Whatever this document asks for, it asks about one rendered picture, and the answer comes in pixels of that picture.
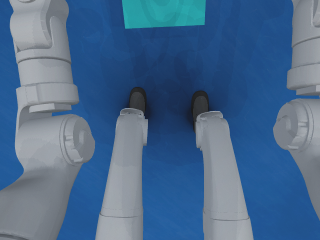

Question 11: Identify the left robot forearm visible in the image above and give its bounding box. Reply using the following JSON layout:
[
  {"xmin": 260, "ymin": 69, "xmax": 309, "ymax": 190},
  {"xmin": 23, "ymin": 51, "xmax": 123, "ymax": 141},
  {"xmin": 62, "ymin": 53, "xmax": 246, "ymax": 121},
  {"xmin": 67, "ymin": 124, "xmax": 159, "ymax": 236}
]
[{"xmin": 9, "ymin": 0, "xmax": 80, "ymax": 160}]

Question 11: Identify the right robot forearm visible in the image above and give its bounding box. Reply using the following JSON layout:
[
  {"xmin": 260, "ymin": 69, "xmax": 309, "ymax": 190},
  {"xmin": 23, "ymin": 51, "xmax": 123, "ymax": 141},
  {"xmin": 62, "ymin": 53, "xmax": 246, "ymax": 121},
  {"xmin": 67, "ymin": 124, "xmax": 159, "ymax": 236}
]
[{"xmin": 286, "ymin": 0, "xmax": 320, "ymax": 98}]

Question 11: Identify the robot thigh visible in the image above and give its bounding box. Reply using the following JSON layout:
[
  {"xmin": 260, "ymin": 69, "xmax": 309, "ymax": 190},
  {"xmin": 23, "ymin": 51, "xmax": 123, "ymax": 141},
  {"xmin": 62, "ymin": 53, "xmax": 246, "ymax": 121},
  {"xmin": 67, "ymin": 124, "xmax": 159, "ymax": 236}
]
[
  {"xmin": 195, "ymin": 116, "xmax": 254, "ymax": 240},
  {"xmin": 95, "ymin": 113, "xmax": 148, "ymax": 240}
]

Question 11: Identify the robot right upper arm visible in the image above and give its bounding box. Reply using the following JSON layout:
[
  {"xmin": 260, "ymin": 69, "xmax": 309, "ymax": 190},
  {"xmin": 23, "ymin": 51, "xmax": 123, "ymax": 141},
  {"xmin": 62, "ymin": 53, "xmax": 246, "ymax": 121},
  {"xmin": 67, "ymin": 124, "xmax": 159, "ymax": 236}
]
[{"xmin": 273, "ymin": 98, "xmax": 320, "ymax": 220}]

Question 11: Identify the robot right thigh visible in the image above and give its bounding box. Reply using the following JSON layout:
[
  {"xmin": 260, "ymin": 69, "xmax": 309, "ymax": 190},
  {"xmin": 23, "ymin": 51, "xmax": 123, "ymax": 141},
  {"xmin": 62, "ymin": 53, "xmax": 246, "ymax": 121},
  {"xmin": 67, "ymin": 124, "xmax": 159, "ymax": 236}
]
[{"xmin": 195, "ymin": 116, "xmax": 254, "ymax": 240}]

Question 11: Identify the robot left thigh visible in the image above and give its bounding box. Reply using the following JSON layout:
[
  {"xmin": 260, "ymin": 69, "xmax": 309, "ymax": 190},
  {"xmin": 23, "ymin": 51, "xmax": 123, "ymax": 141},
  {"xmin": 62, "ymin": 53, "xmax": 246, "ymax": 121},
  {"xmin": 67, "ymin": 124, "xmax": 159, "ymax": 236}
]
[{"xmin": 95, "ymin": 113, "xmax": 148, "ymax": 240}]

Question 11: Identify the carton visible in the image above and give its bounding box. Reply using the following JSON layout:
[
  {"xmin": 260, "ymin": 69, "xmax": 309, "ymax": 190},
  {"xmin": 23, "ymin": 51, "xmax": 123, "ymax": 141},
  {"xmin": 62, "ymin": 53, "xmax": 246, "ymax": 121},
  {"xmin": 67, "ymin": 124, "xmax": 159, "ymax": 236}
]
[{"xmin": 122, "ymin": 0, "xmax": 206, "ymax": 29}]

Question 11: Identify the robot left upper arm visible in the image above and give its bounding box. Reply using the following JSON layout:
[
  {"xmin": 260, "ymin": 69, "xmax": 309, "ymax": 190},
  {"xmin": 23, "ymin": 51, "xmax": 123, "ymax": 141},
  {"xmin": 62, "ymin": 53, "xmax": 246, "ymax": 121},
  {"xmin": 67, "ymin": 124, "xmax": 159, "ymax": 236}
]
[{"xmin": 0, "ymin": 114, "xmax": 95, "ymax": 240}]

